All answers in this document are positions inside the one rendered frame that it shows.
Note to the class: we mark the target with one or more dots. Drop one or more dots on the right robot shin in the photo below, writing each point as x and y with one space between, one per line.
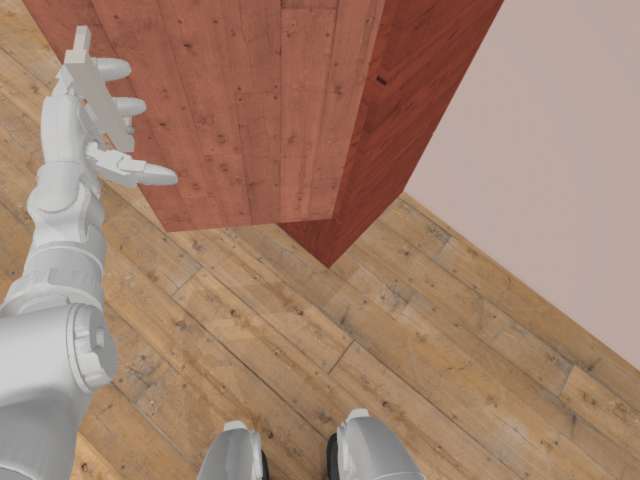
360 412

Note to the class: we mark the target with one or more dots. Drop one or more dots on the robot left hand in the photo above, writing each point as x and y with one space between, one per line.
67 128

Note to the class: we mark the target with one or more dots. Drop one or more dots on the robot left thigh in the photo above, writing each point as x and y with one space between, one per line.
234 455

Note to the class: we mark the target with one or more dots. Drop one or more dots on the cupboard door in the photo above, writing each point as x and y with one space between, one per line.
252 103

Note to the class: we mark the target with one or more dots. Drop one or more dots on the handle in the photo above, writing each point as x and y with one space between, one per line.
82 69

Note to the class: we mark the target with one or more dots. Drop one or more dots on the robot left upper arm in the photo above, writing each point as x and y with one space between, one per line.
51 363

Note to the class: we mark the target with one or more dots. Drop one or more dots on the left robot forearm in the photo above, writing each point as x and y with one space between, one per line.
65 263

